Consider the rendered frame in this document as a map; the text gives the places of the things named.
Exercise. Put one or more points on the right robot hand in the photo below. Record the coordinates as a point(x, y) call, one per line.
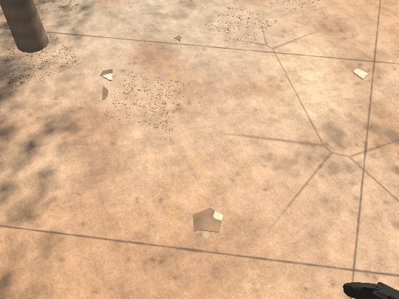
point(360, 290)

